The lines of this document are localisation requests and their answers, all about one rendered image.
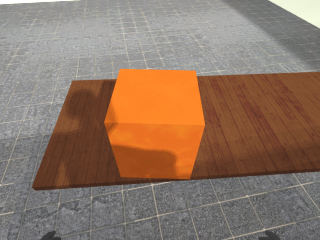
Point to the robot left hand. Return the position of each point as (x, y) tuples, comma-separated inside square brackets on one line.
[(49, 236)]

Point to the carton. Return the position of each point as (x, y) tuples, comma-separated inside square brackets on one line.
[(155, 123)]

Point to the robot right hand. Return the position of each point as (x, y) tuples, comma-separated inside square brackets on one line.
[(271, 236)]

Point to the table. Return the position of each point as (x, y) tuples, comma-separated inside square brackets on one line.
[(255, 125)]

